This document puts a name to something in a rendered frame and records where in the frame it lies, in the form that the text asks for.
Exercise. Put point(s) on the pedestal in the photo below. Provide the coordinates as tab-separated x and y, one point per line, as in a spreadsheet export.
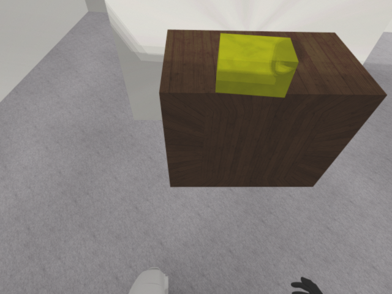
217	139

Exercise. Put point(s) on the carton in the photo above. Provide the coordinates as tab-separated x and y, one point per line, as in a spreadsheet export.
255	65

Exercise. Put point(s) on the robot left thigh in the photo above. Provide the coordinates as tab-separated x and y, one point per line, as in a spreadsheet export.
151	281

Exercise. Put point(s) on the right robot hand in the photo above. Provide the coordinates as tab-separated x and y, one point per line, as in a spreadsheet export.
306	285

